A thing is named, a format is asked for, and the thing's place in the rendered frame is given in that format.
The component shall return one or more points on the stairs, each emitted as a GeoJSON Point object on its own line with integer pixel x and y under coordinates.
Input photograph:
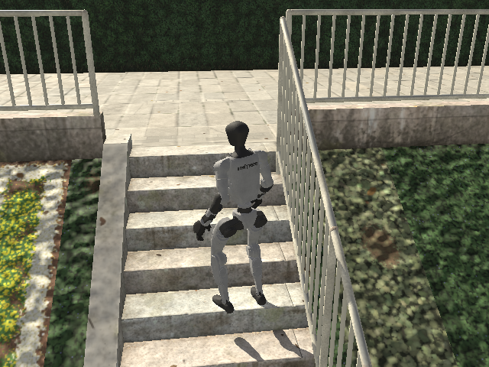
{"type": "Point", "coordinates": [169, 318]}

